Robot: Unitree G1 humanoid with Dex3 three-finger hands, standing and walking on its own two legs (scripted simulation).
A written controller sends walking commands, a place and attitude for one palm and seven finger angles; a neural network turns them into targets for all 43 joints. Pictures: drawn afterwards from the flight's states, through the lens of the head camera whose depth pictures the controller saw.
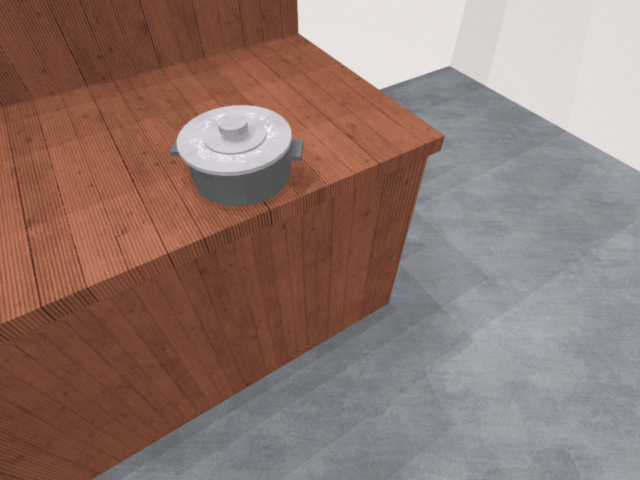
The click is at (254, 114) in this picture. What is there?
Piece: lid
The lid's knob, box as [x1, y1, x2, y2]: [218, 114, 247, 136]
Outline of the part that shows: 218,120 219,131 227,136 239,135 247,129 245,117 239,114 228,114 222,116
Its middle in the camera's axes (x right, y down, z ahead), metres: -0.16 -0.20 +0.67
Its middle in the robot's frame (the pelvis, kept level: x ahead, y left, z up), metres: +0.65 +0.19 +0.09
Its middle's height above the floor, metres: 0.86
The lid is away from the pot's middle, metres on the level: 0.00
